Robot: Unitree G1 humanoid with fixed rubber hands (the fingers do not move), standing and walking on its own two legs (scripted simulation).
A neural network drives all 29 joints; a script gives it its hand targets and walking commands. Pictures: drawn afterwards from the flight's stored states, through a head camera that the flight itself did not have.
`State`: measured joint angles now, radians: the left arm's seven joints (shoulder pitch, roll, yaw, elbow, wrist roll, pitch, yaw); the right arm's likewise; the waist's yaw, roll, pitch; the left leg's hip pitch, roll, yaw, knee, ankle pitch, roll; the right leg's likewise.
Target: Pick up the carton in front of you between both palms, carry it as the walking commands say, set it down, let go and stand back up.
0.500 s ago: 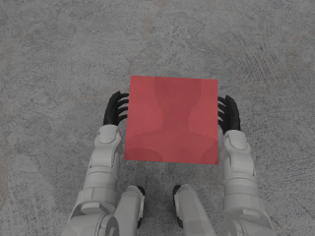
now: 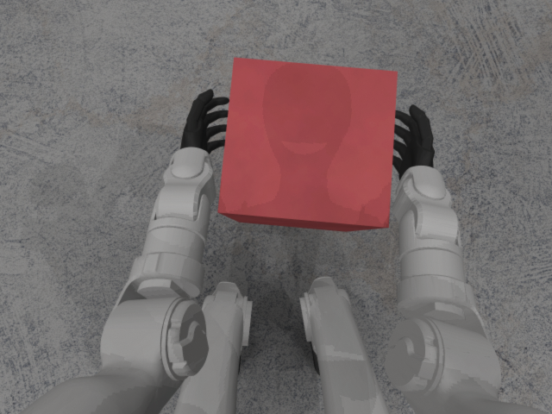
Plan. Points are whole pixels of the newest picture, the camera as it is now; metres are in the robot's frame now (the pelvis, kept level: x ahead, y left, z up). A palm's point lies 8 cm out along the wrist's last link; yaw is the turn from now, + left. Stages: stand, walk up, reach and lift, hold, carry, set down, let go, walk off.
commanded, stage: set down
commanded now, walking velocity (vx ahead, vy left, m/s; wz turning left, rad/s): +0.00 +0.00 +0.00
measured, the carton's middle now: (301, 162) +0.47 -0.06 -0.17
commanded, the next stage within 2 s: none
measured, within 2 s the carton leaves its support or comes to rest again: rests again in 1.20 s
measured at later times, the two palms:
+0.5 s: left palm (226, 151) +0.52 +0.07 -0.24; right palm (387, 174) +0.46 -0.22 -0.24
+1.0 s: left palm (234, 154) +0.54 +0.07 -0.33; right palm (375, 176) +0.48 -0.23 -0.33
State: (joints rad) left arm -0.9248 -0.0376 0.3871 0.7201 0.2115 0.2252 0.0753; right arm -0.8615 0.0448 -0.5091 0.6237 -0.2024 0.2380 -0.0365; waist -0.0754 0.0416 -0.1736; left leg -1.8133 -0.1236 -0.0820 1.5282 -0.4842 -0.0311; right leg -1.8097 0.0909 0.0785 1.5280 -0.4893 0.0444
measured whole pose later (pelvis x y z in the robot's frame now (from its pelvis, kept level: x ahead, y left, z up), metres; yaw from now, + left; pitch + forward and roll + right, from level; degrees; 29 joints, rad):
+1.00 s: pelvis -0.02 +0.00 -0.17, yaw -1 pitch +42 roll -1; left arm -1.43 0.21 0.18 1.01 0.04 0.21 0.13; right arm -1.26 -0.14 -0.45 0.81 -0.03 0.23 -0.10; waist -0.11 0.03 0.23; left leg -2.25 -0.16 -0.06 2.15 -0.62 -0.06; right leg -2.25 0.11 0.04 2.14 -0.62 0.06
